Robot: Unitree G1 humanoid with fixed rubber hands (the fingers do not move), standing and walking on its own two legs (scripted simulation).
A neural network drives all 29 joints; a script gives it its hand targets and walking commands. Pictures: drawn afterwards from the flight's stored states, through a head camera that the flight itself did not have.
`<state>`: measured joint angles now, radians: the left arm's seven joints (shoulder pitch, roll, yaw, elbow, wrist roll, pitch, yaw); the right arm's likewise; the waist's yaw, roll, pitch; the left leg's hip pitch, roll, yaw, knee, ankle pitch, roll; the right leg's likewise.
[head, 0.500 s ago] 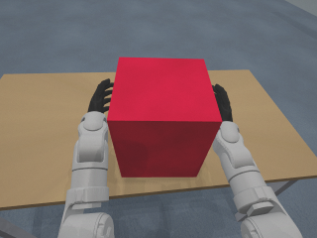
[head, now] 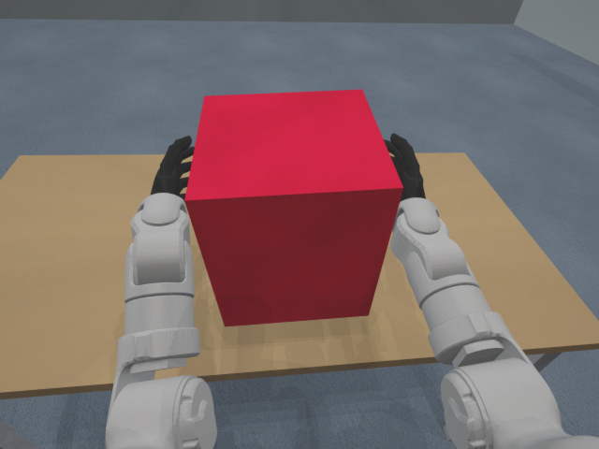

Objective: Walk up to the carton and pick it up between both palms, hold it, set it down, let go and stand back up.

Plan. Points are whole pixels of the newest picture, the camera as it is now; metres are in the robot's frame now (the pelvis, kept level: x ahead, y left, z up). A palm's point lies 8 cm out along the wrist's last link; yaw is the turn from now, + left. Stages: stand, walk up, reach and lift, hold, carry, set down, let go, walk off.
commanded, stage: reach and lift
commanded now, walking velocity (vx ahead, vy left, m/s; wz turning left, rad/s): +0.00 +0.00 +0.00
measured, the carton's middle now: (291, 212) +0.39 +0.01 +0.13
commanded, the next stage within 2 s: hold in 0.80 s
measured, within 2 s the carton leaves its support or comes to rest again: neither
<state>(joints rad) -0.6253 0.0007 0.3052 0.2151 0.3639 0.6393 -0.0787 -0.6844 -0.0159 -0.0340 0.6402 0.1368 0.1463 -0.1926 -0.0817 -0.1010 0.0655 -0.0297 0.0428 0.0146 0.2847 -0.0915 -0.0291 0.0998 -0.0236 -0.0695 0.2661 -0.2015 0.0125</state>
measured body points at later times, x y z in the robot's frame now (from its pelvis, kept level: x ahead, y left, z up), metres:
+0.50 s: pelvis +0.00 +0.00 +0.00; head -0.05 +0.03 +0.45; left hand +0.39 +0.16 +0.19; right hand +0.38 -0.15 +0.20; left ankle +0.05 +0.14 -0.75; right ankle -0.02 -0.12 -0.75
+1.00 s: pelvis +0.00 +0.01 +0.00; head -0.05 +0.04 +0.45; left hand +0.39 +0.16 +0.20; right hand +0.38 -0.15 +0.21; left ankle +0.05 +0.14 -0.75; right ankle -0.02 -0.12 -0.75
